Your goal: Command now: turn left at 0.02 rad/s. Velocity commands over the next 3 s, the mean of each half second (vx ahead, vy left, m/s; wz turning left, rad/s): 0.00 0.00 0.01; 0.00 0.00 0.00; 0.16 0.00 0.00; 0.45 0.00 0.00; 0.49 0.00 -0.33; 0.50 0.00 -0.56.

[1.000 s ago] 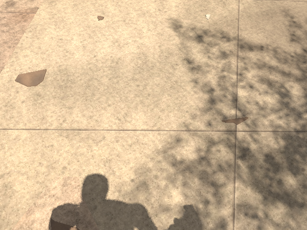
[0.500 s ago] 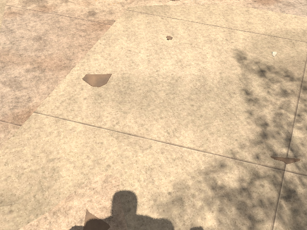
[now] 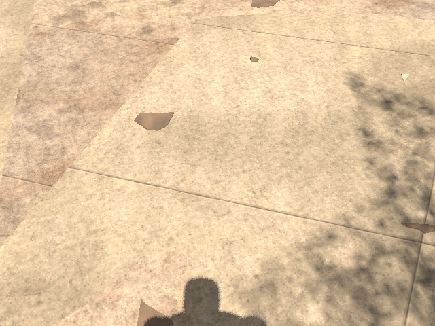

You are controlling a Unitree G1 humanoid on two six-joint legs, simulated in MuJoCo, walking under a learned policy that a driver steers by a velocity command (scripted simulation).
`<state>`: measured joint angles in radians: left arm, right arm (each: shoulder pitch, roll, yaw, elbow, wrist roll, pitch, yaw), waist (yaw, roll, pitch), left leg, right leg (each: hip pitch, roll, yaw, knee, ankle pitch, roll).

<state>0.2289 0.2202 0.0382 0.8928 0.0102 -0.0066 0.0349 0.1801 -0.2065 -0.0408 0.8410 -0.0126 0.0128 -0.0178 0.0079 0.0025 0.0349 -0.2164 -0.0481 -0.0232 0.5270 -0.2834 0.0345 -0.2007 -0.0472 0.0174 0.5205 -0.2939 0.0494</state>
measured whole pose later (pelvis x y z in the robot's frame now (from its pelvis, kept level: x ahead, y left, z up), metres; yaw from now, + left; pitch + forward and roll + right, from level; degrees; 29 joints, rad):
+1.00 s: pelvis +0.00 +0.00 +0.00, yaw +0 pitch -1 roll +0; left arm 0.29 0.18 0.02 1.12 0.00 0.00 0.05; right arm 0.23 -0.18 -0.02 1.09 0.00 0.01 -0.03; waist 0.00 0.00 0.04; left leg -0.20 -0.04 -0.02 0.49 -0.26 0.03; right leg -0.18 -0.04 0.02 0.47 -0.27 0.04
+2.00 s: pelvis +0.32 -0.04 +0.01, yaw -2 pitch +2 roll +2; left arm 0.45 0.19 0.01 1.04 -0.02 -0.10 0.00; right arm 0.05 -0.22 -0.03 0.88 0.01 -0.10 0.03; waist 0.01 -0.02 0.03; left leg -0.47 -0.05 0.11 0.61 -0.18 0.09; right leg -0.21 0.03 0.07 1.23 -0.38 -0.05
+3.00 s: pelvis +0.87 -0.20 +0.02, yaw -31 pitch +3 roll +1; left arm 0.39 0.29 0.09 0.76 -0.02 -0.04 0.02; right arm 0.01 -0.26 -0.05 0.72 -0.01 -0.14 0.02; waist 0.07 -0.01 0.00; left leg -0.47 -0.03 -0.03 0.49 -0.06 0.03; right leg -0.12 0.10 0.22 0.61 -0.48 -0.06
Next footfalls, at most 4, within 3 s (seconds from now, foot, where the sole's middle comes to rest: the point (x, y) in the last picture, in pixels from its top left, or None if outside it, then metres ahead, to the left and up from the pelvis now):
1.90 left None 0.45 0.04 -0.74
2.48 right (305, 259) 0.73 -0.25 -0.74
2.98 left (273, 179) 1.06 -0.17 -0.74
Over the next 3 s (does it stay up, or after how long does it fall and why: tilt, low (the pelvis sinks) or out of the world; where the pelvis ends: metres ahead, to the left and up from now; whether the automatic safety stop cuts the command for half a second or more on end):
stays up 0.87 -0.20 0.02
